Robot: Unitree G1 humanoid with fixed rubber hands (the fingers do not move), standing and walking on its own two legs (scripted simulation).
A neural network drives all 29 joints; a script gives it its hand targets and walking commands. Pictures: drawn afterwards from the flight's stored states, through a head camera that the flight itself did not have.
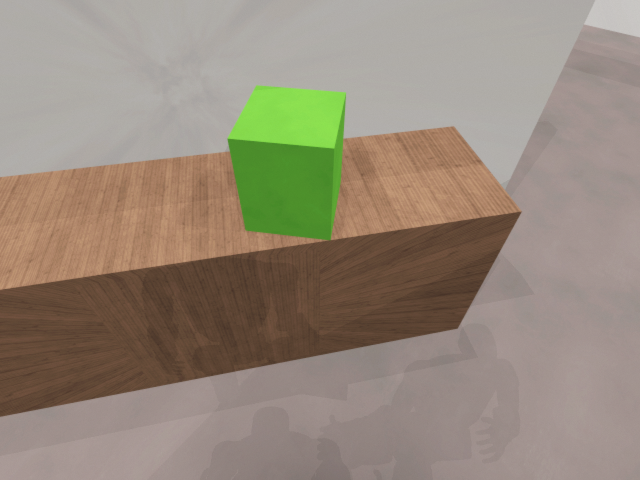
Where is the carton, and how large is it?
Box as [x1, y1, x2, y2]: [227, 85, 345, 239]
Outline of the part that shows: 256,85 227,138 245,229 253,231 330,239 340,182 345,92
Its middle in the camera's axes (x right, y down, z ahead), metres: -0.06 -0.16 +0.87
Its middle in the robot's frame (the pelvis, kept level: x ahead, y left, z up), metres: +0.76 +0.04 -0.06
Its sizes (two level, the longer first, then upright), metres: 0.210 0.200 0.250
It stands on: a pedestal, 0.58 m high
